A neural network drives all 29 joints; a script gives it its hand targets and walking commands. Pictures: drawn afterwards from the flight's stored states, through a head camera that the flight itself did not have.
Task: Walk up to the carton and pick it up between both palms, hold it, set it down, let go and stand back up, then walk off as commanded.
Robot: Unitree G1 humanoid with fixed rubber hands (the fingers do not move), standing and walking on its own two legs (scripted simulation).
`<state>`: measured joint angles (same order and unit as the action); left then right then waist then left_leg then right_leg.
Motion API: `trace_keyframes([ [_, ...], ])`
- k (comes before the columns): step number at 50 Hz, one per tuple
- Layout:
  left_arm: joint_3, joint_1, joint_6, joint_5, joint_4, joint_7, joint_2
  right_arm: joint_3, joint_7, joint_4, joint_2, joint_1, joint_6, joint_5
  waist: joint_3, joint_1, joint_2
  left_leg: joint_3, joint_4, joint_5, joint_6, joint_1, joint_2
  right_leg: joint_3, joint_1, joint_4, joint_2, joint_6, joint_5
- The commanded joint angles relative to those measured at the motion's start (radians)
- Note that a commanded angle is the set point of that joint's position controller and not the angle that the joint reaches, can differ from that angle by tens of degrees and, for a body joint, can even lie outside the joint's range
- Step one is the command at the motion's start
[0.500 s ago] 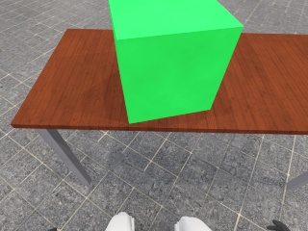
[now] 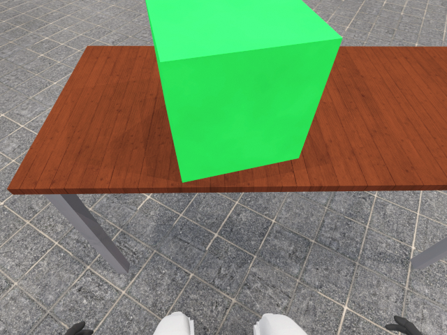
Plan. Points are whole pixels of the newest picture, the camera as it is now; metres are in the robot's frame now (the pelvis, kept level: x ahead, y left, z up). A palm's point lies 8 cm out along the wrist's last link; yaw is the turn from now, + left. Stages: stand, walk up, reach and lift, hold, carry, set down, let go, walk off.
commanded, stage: reach and lift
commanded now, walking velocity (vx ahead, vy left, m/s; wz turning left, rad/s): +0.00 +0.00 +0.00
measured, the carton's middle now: (228, 80) +0.58 +0.00 +0.12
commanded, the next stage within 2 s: none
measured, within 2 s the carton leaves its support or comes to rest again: neither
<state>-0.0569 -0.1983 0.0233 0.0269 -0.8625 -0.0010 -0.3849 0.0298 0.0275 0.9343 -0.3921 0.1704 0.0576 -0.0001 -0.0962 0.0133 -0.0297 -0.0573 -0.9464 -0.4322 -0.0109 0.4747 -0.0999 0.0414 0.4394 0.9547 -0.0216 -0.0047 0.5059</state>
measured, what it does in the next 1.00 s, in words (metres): shifts its weight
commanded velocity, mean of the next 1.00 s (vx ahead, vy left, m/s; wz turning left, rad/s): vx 0.00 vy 0.00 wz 0.00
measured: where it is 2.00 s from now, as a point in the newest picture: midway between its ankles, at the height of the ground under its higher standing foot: outside the picture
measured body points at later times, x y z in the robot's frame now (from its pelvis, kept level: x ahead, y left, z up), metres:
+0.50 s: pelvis -0.02 -0.04 +0.01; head +0.03 -0.03 +0.46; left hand +0.16 +0.26 -0.07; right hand +0.14 -0.33 -0.08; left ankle +0.04 +0.14 -0.69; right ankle +0.02 -0.13 -0.69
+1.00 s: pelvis -0.05 -0.03 +0.03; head -0.02 +0.00 +0.48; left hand +0.17 +0.24 -0.01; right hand +0.14 -0.28 -0.01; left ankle +0.04 +0.14 -0.68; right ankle +0.02 -0.13 -0.69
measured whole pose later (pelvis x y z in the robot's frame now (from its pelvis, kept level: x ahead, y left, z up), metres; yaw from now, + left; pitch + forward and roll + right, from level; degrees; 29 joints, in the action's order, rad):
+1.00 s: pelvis -0.05 -0.03 +0.03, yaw +1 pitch -3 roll +2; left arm -0.04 -0.16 -0.33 -0.09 -0.18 0.09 -0.37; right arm 0.05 -0.06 0.40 -0.25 0.23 0.04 0.01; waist -0.12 0.01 -0.10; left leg -0.03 -0.58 -0.20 -0.04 0.37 -0.04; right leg 0.03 0.39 0.70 0.00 -0.04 0.27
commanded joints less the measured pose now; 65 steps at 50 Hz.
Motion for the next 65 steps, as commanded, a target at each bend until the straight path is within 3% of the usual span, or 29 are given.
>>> trace_keyframes([
  [1, -0.069, 0.462, -0.217, 0.061, 0.207, 0.034, -0.234, 0.212, -0.043, 0.171, -0.143, -0.332, 0.217, -0.174, 0.038, 0.01, 0.046, -0.018, 0.161, -0.015, -0.009, 0.044, 0.069, -0.107, 0.127, -0.194, 0.048, -0.032, -0.083],
  [3, -0.051, 0.377, -0.364, 0.073, 0.305, 0.044, -0.162, 0.221, -0.074, 0.171, -0.179, -0.269, 0.241, -0.174, 0.003, 0.043, 0.052, -0.01, 0.084, -0.066, 0.007, -0.136, 0.069, -0.08, 0.31, -0.183, 0.101, -0.087, 0.066],
  [4, -0.046, 0.374, -0.394, 0.074, 0.357, 0.037, -0.156, 0.234, -0.077, 0.126, -0.188, -0.244, 0.252, -0.158, 0.038, 0.062, -0.018, -0.021, 0.055, -0.03, 0.016, -0.223, 0.083, -0.051, 0.369, -0.185, 0.111, -0.084, 0.078],
  [5, -0.028, 0.382, -0.407, 0.052, 0.43, 0.029, -0.16, 0.247, -0.068, 0.034, -0.185, -0.246, 0.258, -0.152, 0.081, 0.05, -0.081, -0.02, 0.056, 0.015, 0.035, -0.29, 0.082, -0.058, 0.361, -0.215, 0.106, -0.085, 0.042],
  [8, -0.028, 0.356, -0.424, 0.038, 0.485, 0.034, -0.17, 0.206, -0.072, -0.046, -0.158, -0.218, 0.244, -0.112, 0.138, 0.024, -0.028, -0.022, 0.14, 0.107, 0.025, -0.355, 0.056, -0.106, 0.221, -0.257, 0.068, -0.037, -0.181],
  [11, -0.066, 0.264, -0.408, 0.036, 0.495, 0.026, -0.151, 0.196, -0.067, -0.092, -0.186, -0.144, 0.24, -0.103, 0.193, 0.006, -0.064, -0.018, 0.209, 0.178, 0.036, -0.319, 0.059, -0.113, 0.037, -0.269, 0.042, 0.007, -0.433],
  [12, -0.067, 0.239, -0.406, 0.035, 0.51, 0.027, -0.151, 0.174, -0.06, -0.095, -0.179, -0.131, 0.242, -0.092, 0.207, 0.004, -0.035, -0.017, 0.214, 0.215, 0.034, -0.325, 0.061, -0.091, -0.01, -0.285, 0.059, 0.01, -0.493],
  [14, -0.109, 0.177, -0.404, 0.053, 0.483, 0.027, -0.146, 0.142, -0.059, -0.12, -0.173, -0.101, 0.247, -0.071, 0.225, -0.029, -0.071, -0.025, 0.228, 0.258, 0.037, -0.311, 0.077, -0.065, -0.067, -0.299, 0.064, 0.022, -0.593],
  [15, -0.101, 0.162, -0.399, 0.045, 0.5, 0.026, -0.132, 0.139, -0.057, -0.161, -0.176, -0.09, 0.246, -0.07, 0.27, -0.02, -0.083, -0.028, 0.234, 0.298, 0.035, -0.335, 0.086, -0.056, -0.105, -0.309, 0.067, 0.015, -0.663],
  [16, -0.123, 0.13, -0.397, 0.043, 0.502, 0.028, -0.138, 0.117, -0.057, -0.189, -0.157, -0.078, 0.245, -0.059, 0.304, -0.05, -0.103, -0.022, 0.254, 0.319, 0.039, -0.315, 0.093, -0.056, -0.143, -0.298, 0.067, 0.025, -0.735],
  [18, -0.132, 0.113, -0.38, 0.048, 0.523, 0.023, -0.131, 0.123, -0.051, -0.198, -0.149, -0.037, 0.245, -0.053, 0.336, -0.034, -0.089, -0.021, 0.269, 0.32, 0.023, -0.322, 0.107, -0.052, -0.174, -0.306, 0.068, 0.028, -0.763],
  [22, -0.14, 0.108, -0.348, 0.025, 0.601, 0.026, -0.123, 0.097, -0.044, -0.301, -0.106, -0.009, 0.241, -0.024, 0.314, -0.043, -0.071, -0.038, 0.35, 0.274, 0.025, -0.327, 0.123, -0.03, -0.22, -0.371, 0.07, 0.036, -0.675],
  [25, -0.143, 0.114, -0.309, 0.001, 0.628, 0.027, -0.133, 0.098, -0.039, -0.33, -0.075, 0.024, 0.231, -0.011, 0.3, -0.032, -0.08, -0.049, 0.373, 0.225, 0.032, -0.355, 0.122, -0.016, -0.178, -0.419, 0.072, 0.042, -0.499],
  [26, -0.146, 0.113, -0.297, -0.006, 0.653, 0.032, -0.126, 0.101, -0.039, -0.372, -0.065, 0.026, 0.224, -0.013, 0.284, -0.032, -0.048, -0.053, 0.391, 0.229, 0.027, -0.343, 0.122, -0.013, -0.17, -0.437, 0.069, 0.036, -0.473],
  [30, -0.159, 0.089, -0.259, -0.042, 0.703, 0.035, -0.143, 0.064, -0.034, -0.461, -0.015, 0.099, 0.181, 0.045, 0.267, -0.024, -0.052, -0.057, 0.398, 0.231, 0.048, -0.457, 0.148, 0.06, -0.085, -0.571, 0.111, -0.002, -0.137],
  [34, -0.147, 0.194, -0.251, -0.093, 0.806, 0.043, -0.172, 0.042, -0.022, -0.605, 0.001, 0.053, 0.14, 0.08, 0.194, -0.006, -0.102, -0.051, 0.357, 0.217, 0.028, -0.548, 0.204, 0.154, 0.093, -0.715, 0.214, -0.064, 0.205],
  [35, -0.148, 0.167, -0.259, -0.111, 0.793, 0.042, -0.169, 0.043, -0.025, -0.62, 0.015, 0.074, 0.124, 0.092, 0.188, 0.002, -0.12, -0.023, 0.337, 0.222, 0.023, -0.583, 0.2, 0.17, 0.119, -0.753, 0.236, -0.07, 0.214],
  [37, -0.136, 0.163, -0.264, -0.13, 0.841, 0.052, -0.173, 0.056, -0.027, -0.667, 0.008, 0.078, 0.097, 0.084, 0.22, 0.0, -0.073, -0.024, 0.381, 0.183, 0.028, -0.529, 0.195, 0.127, 0.059, -0.725, 0.201, -0.054, 0.169],
  [39, -0.132, 0.218, -0.273, -0.13, 0.903, 0.059, -0.186, 0.086, -0.033, -0.742, -0.028, 0.032, 0.081, 0.118, 0.242, 0.01, -0.096, -0.007, 0.346, 0.173, 0.02, -0.676, 0.216, 0.149, 0.205, -0.775, 0.244, -0.088, 0.241],
  [41, -0.1, 0.182, -0.29, -0.139, 0.889, 0.071, -0.147, 0.093, -0.042, -0.762, -0.014, 0.048, 0.055, 0.134, 0.208, 0.012, -0.058, 0.022, 0.36, 0.142, 0.014, -0.723, 0.206, 0.107, 0.276, -0.77, 0.233, -0.095, 0.193],
  [45, -0.074, 0.169, -0.34, -0.123, 0.907, 0.1, -0.094, 0.133, -0.084, -0.756, -0.072, 0.011, 0.01, 0.134, 0.235, 0.013, 0.04, 0.063, 0.448, 0.004, 0.02, -0.628, 0.151, 0.011, 0.159, -0.692, 0.151, -0.081, 0.049],
  [48, -0.05, 0.202, -0.325, -0.135, 1.032, 0.134, -0.069, 0.156, -0.116, -0.861, -0.121, -0.029, 0.005, 0.176, 0.323, 0.017, 0.081, 0.086, 0.499, -0.075, 0.033, -0.557, 0.121, -0.017, 0.053, -0.634, 0.107, -0.07, -0.041],
  [50, -0.014, 0.201, -0.322, -0.139, 1.025, 0.145, -0.03, 0.183, -0.141, -0.862, -0.151, -0.053, 0.012, 0.18, 0.313, 0.019, 0.062, 0.116, 0.549, -0.133, 0.043, -0.496, 0.088, -0.041, -0.01, -0.603, 0.078, -0.047, -0.123],
  [53, 0.027, 0.193, -0.312, -0.123, 1.006, 0.156, 0.023, 0.185, -0.178, -0.814, -0.168, -0.047, -0.001, 0.192, 0.297, 0.027, 0.114, 0.133, 0.631, -0.241, 0.062, -0.352, 0.042, -0.075, -0.159, -0.541, 0.03, -0.02, -0.206],
  [56, 0.058, 0.192, -0.304, -0.107, 0.994, 0.18, 0.052, 0.207, -0.224, -0.769, -0.205, -0.077, -0.005, 0.216, 0.305, 0.023, 0.21, 0.158, 0.711, -0.319, 0.071, -0.214, 0.003, -0.106, -0.283, -0.476, -0.03, 0.005, -0.287],
  [57, 0.073, 0.217, -0.274, -0.12, 1.069, 0.187, 0.049, 0.22, -0.234, -0.817, -0.221, -0.083, 0.011, 0.222, 0.342, 0.033, 0.249, 0.155, 0.746, -0.323, 0.07, -0.151, -0.016, -0.115, -0.378, -0.452, -0.047, 0.017, -0.366],
  [58, 0.081, 0.239, -0.267, -0.102, 1.07, 0.199, 0.089, 0.224, -0.249, -0.796, -0.247, -0.116, 0.013, 0.238, 0.338, 0.008, 0.268, 0.156, 0.776, -0.351, 0.077, -0.071, -0.035, -0.146, -0.445, -0.402, -0.088, 0.025, -0.405],
  [61, 0.076, 0.282, -0.258, -0.101, 1.047, 0.203, 0.071, 0.246, -0.253, -0.756, -0.292, -0.124, 0.006, 0.252, 0.323, 0.031, 0.213, 0.107, 0.768, -0.277, 0.08, -0.007, -0.012, -0.102, -0.541, -0.441, -0.064, 0.032, -0.381],
  [65, 0.068, 0.259, -0.243, -0.16, 1.114, 0.204, 0.053, 0.21, -0.249, -0.822, -0.231, -0.126, 0.008, 0.303, 0.319, -0.007, 0.042, 0.049, 0.6, 0.005, 0.016, -0.346, 0.095, -0.006, -0.191, -0.643, 0.05, -0.03, -0.143],
])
